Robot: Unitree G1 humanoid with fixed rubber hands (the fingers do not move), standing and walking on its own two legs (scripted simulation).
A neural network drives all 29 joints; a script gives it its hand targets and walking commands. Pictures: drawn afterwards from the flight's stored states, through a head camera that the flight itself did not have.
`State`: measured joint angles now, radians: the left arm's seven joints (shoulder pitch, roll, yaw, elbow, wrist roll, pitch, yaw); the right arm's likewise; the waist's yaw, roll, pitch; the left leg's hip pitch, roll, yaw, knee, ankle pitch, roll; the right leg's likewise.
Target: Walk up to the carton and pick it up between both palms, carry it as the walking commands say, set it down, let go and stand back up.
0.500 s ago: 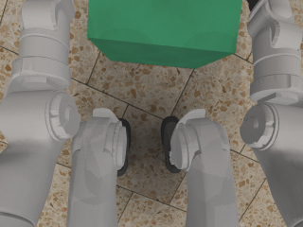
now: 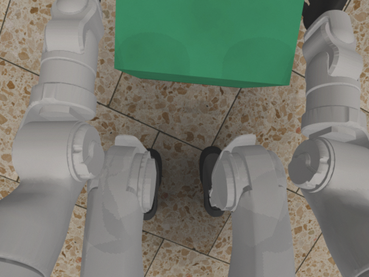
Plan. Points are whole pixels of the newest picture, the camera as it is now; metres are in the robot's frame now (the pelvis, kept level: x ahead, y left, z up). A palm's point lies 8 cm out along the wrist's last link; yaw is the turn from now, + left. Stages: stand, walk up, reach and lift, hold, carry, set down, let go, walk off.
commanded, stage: set down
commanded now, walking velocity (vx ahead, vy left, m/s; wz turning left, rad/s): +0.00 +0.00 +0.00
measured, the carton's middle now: (201, 20) +0.54 -0.04 -0.23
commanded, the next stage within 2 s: none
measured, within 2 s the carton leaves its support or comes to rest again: neither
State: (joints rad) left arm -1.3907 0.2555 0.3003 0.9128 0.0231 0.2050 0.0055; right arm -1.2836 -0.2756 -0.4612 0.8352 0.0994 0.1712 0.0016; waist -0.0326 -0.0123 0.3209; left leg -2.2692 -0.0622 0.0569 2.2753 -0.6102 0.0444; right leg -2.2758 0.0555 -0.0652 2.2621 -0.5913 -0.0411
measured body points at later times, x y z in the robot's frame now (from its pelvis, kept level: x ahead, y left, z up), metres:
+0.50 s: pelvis +0.00 -0.01 -0.01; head +0.36 +0.00 +0.26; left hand +0.58 +0.15 -0.15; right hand +0.55 -0.22 -0.14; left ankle +0.10 +0.10 -0.32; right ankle +0.11 -0.10 -0.32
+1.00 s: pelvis +0.01 +0.00 -0.01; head +0.37 +0.00 +0.25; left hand +0.56 +0.15 -0.18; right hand +0.54 -0.22 -0.17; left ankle +0.10 +0.10 -0.32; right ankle +0.11 -0.10 -0.32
